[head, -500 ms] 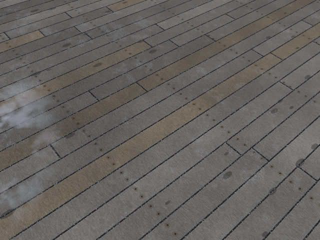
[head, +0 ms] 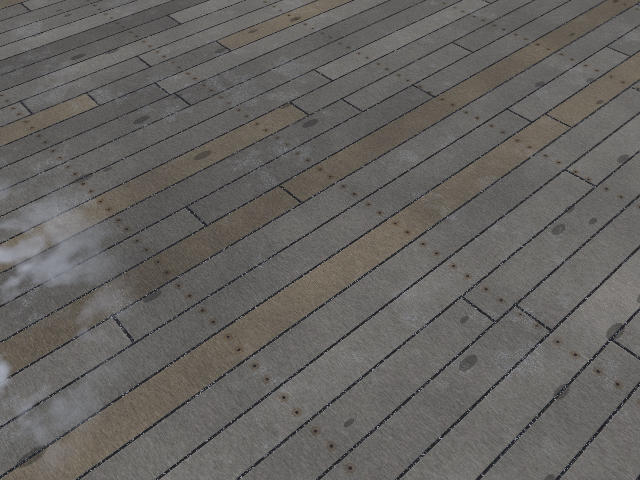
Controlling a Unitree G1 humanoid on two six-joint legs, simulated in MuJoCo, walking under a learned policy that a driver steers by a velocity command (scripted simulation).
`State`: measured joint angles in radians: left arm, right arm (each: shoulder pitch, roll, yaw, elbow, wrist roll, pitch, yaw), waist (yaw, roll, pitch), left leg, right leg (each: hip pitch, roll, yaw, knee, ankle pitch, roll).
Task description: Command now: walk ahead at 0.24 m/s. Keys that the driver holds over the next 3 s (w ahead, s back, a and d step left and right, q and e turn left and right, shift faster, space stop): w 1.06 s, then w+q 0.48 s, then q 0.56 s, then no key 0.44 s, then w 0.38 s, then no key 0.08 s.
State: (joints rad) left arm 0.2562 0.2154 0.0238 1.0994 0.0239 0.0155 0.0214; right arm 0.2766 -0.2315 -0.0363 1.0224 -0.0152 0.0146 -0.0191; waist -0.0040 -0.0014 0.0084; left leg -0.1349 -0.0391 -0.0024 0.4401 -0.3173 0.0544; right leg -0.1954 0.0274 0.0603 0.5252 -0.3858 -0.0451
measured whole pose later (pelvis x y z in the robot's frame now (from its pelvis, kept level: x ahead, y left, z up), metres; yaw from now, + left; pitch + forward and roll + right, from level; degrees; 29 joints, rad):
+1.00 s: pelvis +0.47 +0.01 +0.00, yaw +0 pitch +1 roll +1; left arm 0.03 0.20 0.02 0.92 0.02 -0.04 -0.04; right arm 0.48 -0.17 -0.02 1.06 -0.01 -0.10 0.00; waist -0.06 -0.03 0.05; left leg 0.08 -0.10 0.08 0.17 -0.27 0.09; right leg -0.62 -0.08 -0.06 0.66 0.00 -0.04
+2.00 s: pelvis +0.92 +0.06 +0.00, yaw +28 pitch +2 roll -1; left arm 0.10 0.25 0.05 0.78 0.03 0.03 0.03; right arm 0.28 -0.26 -0.08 0.84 -0.01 0.00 -0.01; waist -0.05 -0.03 0.08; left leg -0.27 -0.15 -0.07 0.39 -0.13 0.13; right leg -0.63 -0.08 0.06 1.03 -0.29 0.06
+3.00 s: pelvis +1.08 +0.06 -0.01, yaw +38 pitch -1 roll +1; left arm 0.14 0.29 0.05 0.76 0.04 -0.04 -0.02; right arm 0.42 -0.28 -0.04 1.02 -0.01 -0.05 0.00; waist -0.05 0.01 0.04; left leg 0.01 0.01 -0.06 0.47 -0.42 -0.01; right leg -0.36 -0.01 -0.07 0.56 -0.18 -0.06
